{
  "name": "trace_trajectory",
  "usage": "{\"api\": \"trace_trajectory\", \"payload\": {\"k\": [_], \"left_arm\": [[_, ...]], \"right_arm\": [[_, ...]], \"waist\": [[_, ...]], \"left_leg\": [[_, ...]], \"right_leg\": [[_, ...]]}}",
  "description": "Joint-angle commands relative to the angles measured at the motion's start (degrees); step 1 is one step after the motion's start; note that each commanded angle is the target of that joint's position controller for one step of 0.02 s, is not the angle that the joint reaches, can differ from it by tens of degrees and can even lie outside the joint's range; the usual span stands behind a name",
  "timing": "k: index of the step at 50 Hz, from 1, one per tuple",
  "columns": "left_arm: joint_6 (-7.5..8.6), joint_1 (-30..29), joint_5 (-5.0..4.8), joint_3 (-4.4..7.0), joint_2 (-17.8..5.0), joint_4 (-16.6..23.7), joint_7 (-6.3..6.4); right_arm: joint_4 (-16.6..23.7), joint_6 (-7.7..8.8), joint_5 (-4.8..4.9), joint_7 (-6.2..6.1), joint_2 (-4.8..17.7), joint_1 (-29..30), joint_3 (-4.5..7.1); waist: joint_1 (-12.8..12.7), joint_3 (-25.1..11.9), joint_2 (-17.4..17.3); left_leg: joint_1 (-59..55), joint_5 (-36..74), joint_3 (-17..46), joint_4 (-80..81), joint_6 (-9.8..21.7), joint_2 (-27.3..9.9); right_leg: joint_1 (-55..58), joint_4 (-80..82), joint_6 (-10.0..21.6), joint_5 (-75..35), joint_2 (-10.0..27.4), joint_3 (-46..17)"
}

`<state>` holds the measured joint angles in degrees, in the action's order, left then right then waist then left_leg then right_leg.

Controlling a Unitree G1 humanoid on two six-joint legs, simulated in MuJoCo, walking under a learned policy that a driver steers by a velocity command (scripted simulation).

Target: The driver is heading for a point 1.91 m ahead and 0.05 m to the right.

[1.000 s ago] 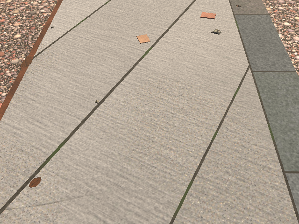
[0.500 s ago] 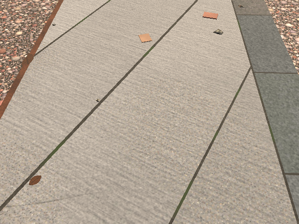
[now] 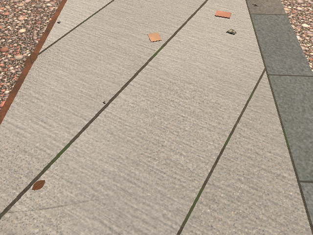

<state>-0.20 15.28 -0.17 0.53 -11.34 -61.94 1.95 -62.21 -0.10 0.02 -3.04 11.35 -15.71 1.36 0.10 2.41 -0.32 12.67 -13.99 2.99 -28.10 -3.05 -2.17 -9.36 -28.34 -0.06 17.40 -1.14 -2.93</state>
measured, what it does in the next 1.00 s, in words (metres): stands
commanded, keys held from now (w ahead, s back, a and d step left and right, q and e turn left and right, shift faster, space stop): no key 0.48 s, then w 0.04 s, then no key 0.48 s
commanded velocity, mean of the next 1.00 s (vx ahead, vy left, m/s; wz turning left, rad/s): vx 0.02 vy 0.00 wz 0.00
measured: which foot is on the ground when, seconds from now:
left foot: down 0.00-1.00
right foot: down 0.00-1.00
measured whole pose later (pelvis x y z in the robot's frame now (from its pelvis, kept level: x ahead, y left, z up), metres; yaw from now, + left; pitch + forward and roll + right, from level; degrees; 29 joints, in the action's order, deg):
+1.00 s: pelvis +0.01 +0.01 +0.00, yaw +1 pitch -1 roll +0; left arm 0.3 20.3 -0.5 -0.3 -9.1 -62.5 2.4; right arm -63.1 -0.2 0.4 -2.7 9.4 -16.9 0.5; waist 0.1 2.2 -0.1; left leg 13.2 -16.0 2.7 -30.1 -1.8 -0.8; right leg -9.1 -29.2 -1.3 19.2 0.3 -2.8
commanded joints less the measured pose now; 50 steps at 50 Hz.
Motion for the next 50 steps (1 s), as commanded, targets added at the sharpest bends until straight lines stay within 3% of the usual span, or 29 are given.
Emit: {"api": "trace_trajectory", "payload": {"k": [1,24,26,27,29,31,34,50], "left_arm": [[0.33,3.4,-0.01,0.78,-5.4,0.9,0.2],[0.57,7.7,-0.12,0.29,-3.7,0.2,0.47],[0.35,9.2,-0.37,0.34,-3.5,-0.5,0.71],[0.31,8.0,-0.41,0.38,-3.8,0.0,0.84],[0.82,7.4,-0.08,0.04,-2.8,0.4,0.79],[1.34,9.0,-0.13,0.0,-2.8,-0.1,0.56],[1.33,10.1,-0.32,-0.1,-2.8,-0.3,0.43],[0.65,11.0,-0.28,-0.06,-2.3,-0.4,0.67]], "right_arm": [[0.6,0.28,0.02,-0.13,5.4,-3.2,0.76],[-0.6,0.15,0.15,-0.03,4.0,-5.0,0.15],[-1.3,-0.04,0.34,-0.18,3.2,-6.1,0.0],[-0.8,-0.04,0.31,-0.27,2.9,-5.0,-0.1],[-0.6,0.44,-0.08,-0.17,2.3,-4.8,-0.39],[-1.1,0.98,0.0,0.13,3.2,-6.0,-0.27],[-1.0,1.14,0.37,0.42,3.4,-6.4,-0.32],[-0.5,0.0,0.42,0.18,2.9,-6.0,-0.05]], "waist": [[0.0,1.4,0.1],[0.1,2.1,0.1],[0.0,1.5,0.8],[0.1,4.7,1.4],[0.3,6.9,1.1],[0.1,4.4,-0.3],[-0.1,1.5,-0.1],[0.1,1.9,0.2]], "left_leg": [[-1.4,6.8,-1.8,3.6,1.0,1.0],[-0.4,5.9,-1.7,3.3,1.7,1.5],[0.0,-7.2,-3.7,2.1,2.1,3.6],[2.1,-8.6,-3.5,2.0,2.3,3.6],[2.3,-2.7,-2.3,2.8,2.3,2.7],[0.8,5.1,-1.8,2.4,2.3,2.1],[-0.7,10.8,-1.7,1.5,2.3,1.8],[-1.6,11.2,-1.8,1.9,2.3,1.9]], "right_leg": [[-4.6,6.1,0.7,-7.9,0.9,-0.2],[-5.5,5.6,0.2,-6.9,0.8,0.6],[-5.9,6.3,1.0,7.8,-0.2,1.2],[-8.6,7.1,1.4,10.9,0.3,0.1],[-10.5,7.3,1.1,5.8,0.8,-0.3],[-7.5,5.0,0.3,-4.5,0.2,1.2],[-4.4,3.6,-0.2,-11.1,0.4,1.5],[-4.2,4.1,-0.7,-11.6,0.8,1.6]]}}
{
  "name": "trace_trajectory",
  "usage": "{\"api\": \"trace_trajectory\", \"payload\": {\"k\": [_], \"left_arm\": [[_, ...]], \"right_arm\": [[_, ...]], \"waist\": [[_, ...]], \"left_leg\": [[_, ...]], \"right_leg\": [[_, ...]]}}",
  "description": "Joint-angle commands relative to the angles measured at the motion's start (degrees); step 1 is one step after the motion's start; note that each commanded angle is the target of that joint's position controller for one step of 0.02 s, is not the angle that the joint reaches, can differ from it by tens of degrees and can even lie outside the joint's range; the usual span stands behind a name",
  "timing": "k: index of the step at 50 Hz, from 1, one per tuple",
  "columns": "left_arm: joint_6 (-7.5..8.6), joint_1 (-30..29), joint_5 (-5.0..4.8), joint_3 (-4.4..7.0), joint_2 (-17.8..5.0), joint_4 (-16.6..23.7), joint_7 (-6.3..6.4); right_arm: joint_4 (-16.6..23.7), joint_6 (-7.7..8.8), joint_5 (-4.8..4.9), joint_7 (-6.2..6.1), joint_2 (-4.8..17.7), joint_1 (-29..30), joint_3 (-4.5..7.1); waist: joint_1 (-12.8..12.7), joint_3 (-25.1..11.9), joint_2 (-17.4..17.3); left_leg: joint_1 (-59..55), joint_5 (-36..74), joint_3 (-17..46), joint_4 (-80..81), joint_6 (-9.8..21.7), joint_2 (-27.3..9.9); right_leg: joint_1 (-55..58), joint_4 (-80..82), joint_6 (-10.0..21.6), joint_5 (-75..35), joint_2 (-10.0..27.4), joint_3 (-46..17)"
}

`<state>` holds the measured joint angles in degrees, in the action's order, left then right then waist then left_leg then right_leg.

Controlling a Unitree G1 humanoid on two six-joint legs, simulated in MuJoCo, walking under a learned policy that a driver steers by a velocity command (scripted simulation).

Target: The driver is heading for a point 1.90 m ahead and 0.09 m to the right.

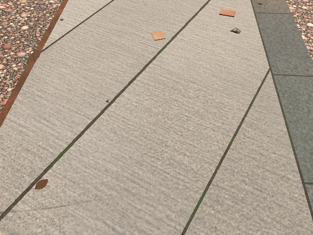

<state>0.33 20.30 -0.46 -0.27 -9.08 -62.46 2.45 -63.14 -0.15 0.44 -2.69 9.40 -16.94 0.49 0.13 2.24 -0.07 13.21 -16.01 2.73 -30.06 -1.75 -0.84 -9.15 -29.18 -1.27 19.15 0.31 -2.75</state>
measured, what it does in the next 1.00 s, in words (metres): walks ahead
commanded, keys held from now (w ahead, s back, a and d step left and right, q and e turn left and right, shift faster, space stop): no key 0.50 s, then w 0.50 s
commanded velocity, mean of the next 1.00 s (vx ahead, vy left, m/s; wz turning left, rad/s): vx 0.15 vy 0.00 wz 0.00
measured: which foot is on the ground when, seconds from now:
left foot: down 0.00-1.00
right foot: down 0.00-0.78, up 0.80-1.00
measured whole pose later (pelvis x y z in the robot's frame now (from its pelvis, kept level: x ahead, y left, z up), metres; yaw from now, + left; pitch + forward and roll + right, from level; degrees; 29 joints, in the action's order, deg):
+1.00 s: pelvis +0.12 +0.03 +0.01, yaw +0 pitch +2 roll +0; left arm 6.5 11.2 -1.8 2.9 -14.0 -52.7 -0.9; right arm -62.0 5.0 0.1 -0.3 8.8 -32.0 0.4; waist 3.5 -0.8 1.2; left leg -1.8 -16.7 0.0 -13.4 2.1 1.4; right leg -35.8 -58.5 3.3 10.6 4.3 1.5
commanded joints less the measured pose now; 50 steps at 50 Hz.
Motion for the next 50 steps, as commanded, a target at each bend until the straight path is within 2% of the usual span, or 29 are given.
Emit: {"api": "trace_trajectory", "payload": {"k": [1,25,26,28,29,30,32,34,35,36,37,38,39,40,41,42,43,44,45,46,48,50], "left_arm": [[0.12,6.0,0.02,0.77,-4.5,0.1,0.18],[0.39,7.3,0.04,1.02,-3.7,0.1,0.32],[0.32,8.5,0.09,0.88,-3.1,-0.5,0.38],[0.08,8.3,-0.53,1.55,-4.8,0.0,0.79],[0.21,8.1,-0.71,1.77,-5.4,0.6,0.93],[0.66,8.4,-0.95,1.87,-5.5,1.0,0.89],[1.92,10.5,-1.45,2.32,-6.4,1.0,0.52],[2.73,12.7,-1.7,3.38,-9.6,0.9,-0.02],[2.91,11.5,-1.83,3.69,-10.4,1.5,-0.24],[3.0,8.9,-1.83,3.59,-10.1,2.6,-0.41],[2.99,5.2,-1.96,3.41,-9.9,3.9,-0.63],[3.05,1.1,-2.15,3.1,-8.9,5.5,-0.78],[3.76,-2.5,-2.18,2.3,-5.6,7.4,-0.71],[5.23,-2.3,-1.87,1.73,-3.5,9.5,-0.48],[6.56,-2.4,-2.14,1.88,-4.9,9.9,-0.96],[7.27,-1.8,-2.42,1.96,-5.3,9.7,-1.68],[7.73,-1.8,-2.18,2.13,-5.4,9.4,-2.07],[8.0,-3.8,-1.76,2.88,-7.0,10.0,-2.29],[7.93,-5.4,-1.33,3.63,-8.1,10.5,-2.6],[7.59,-6.0,-1.37,3.7,-7.3,10.8,-3.05],[6.75,-9.1,-1.34,3.07,-4.5,11.8,-3.79],[6.45,-16.3,-1.08,2.04,-2.7,14.8,-4.04]], "right_arm": [[0.4,0.03,-0.01,-0.19,4.9,-4.7,0.84],[0.6,0.12,-0.06,-0.3,4.2,-5.6,0.84],[0.0,0.07,-0.13,-0.34,3.5,-6.7,0.67],[0.1,-0.02,0.47,-0.63,4.5,-6.8,1.14],[0.6,0.3,0.57,-0.67,4.8,-6.4,1.29],[1.1,0.95,0.72,-0.53,4.3,-6.0,1.22],[2.1,2.75,0.98,0.14,2.9,-5.0,1.04],[3.5,4.52,1.16,1.11,1.0,-3.3,0.68],[4.0,5.33,1.32,1.53,1.0,-3.1,0.62],[3.9,5.97,1.6,1.85,1.2,-4.4,0.71],[2.8,6.36,1.96,2.01,0.8,-8.5,0.76],[0.7,6.54,1.71,2.05,1.8,-14.4,1.27],[-1.6,6.84,1.53,2.2,7.5,-22.8,3.05],[-2.1,7.4,1.35,3.13,15.6,-29.8,5.04],[-0.9,7.96,-0.14,3.22,11.0,-25.5,3.44],[0.8,8.14,-0.1,3.28,8.4,-20.4,2.72],[2.0,7.94,0.07,3.52,7.7,-17.2,2.33],[2.2,7.37,0.18,3.6,6.7,-16.0,1.8],[2.0,6.68,0.01,3.44,4.9,-16.5,1.17],[1.6,6.02,-0.13,3.14,4.0,-17.8,0.82],[1.9,5.21,-0.33,2.22,4.9,-18.8,0.69],[3.5,4.97,-0.55,1.37,7.3,-16.5,0.86]], "waist": [[0.1,2.2,0.0],[0.0,3.4,0.1],[0.0,1.9,0.2],[-0.1,4.1,1.0],[-0.3,6.7,1.3],[-0.6,8.6,1.9],[-1.5,9.3,4.3],[-2.3,8.4,10.3],[-1.7,9.2,11.5],[0.0,10.1,10.9],[2.9,10.5,10.6],[5.6,10.2,7.5],[8.6,8.5,-5.3],[10.0,4.5,-20.5],[6.5,4.6,-13.1],[4.1,6.9,-8.0],[3.0,6.2,-5.1],[2.6,6.5,-3.3],[2.6,5.7,-3.9],[2.7,4.8,-5.1],[2.8,4.9,-4.8],[3.2,6.7,-4.1]], "left_leg": [[-2.1,12.9,-1.5,3.9,1.0,0.6],[-0.3,7.2,-1.5,4.6,1.1,0.7],[-0.9,1.7,-2.2,4.7,1.1,1.4],[2.6,-16.9,-3.7,2.6,2.4,3.4],[5.6,-23.0,-3.1,2.1,3.3,3.1],[7.7,-24.4,-2.4,1.5,4.0,2.3],[10.8,-19.4,-2.6,-2.4,4.2,2.1],[13.6,-11.4,-5.8,-10.9,4.0,3.5],[12.3,-9.5,-5.2,-13.3,5.1,2.5],[9.0,-9.7,-4.8,-11.3,6.3,1.9],[2.2,-9.8,-4.9,-4.1,7.3,2.0],[-6.5,-7.7,-2.6,2.5,7.6,1.6],[-13.9,-12.1,11.5,10.5,10.5,-5.4],[-21.5,-11.2,36.6,19.8,17.6,-18.7],[-20.5,-8.6,42.2,20.9,18.5,-21.4],[-19.0,-3.6,34.7,19.6,17.1,-20.0],[-19.1,0.3,27.5,19.7,15.7,-17.6],[-19.6,7.3,21.4,20.1,14.2,-15.8],[-19.6,12.8,15.5,20.6,12.4,-13.1],[-19.7,16.2,11.9,20.9,11.4,-11.5],[-17.7,19.1,7.8,21.9,11.4,-10.5],[-11.4,17.4,5.1,23.7,11.6,-9.6]], "right_leg": [[-4.5,5.0,0.5,-13.1,-0.6,1.4],[-6.4,5.8,0.6,-7.4,-0.6,1.4],[-5.9,6.1,0.8,-1.9,-1.2,1.9],[-8.6,5.6,2.9,16.4,-1.9,1.7],[-11.0,6.3,4.1,23.2,-0.9,0.1],[-12.4,7.2,5.4,26.1,0.8,-2.2],[-10.1,9.5,7.9,26.5,4.7,-8.0],[-6.4,15.1,11.8,29.3,11.4,-18.6],[-8.6,17.2,13.5,28.9,14.4,-23.0],[-11.7,17.2,13.4,27.1,14.6,-22.9],[-15.5,14.9,11.7,24.6,12.5,-19.3],[-20.0,8.6,8.9,17.9,8.2,-12.9],[-26.7,-9.3,4.7,7.1,0.4,-1.0],[-35.2,-28.8,3.0,8.1,-3.8,3.5],[-39.3,-40.1,4.5,9.3,-1.2,-3.1],[-41.4,-44.8,5.9,5.3,1.2,-3.8],[-42.0,-44.8,6.7,0.8,3.1,-2.9],[-42.8,-42.2,6.8,-2.5,4.6,-1.6],[-41.1,-39.2,6.6,-4.6,5.6,0.0],[-39.7,-36.8,6.2,-5.8,5.8,1.4],[-38.4,-30.4,4.7,-8.5,5.4,3.6],[-34.0,-18.9,3.3,-13.2,4.4,4.8]]}}
Keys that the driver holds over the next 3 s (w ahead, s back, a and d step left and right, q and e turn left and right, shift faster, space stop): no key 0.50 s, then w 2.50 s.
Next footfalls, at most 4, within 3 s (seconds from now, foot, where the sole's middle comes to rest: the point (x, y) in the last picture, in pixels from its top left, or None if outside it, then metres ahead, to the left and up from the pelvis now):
1.20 right None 0.42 -0.11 -0.77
1.76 left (137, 184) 0.73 0.12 -0.77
2.32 right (183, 131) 1.05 -0.11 -0.77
2.90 left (141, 90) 1.37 0.12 -0.77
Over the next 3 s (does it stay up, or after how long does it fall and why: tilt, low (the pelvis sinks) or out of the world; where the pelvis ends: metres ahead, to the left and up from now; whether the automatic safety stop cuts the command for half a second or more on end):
stays up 1.25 0.03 0.00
